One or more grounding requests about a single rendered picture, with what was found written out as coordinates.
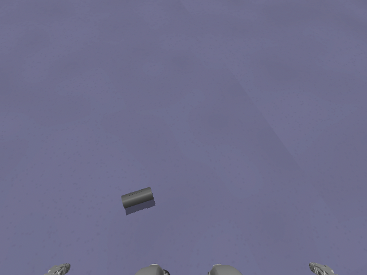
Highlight right robot hand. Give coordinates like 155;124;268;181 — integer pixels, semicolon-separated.
309;262;338;275

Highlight left robot hand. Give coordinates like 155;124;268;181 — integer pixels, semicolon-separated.
44;264;71;275

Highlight can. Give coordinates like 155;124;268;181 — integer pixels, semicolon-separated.
121;187;154;208

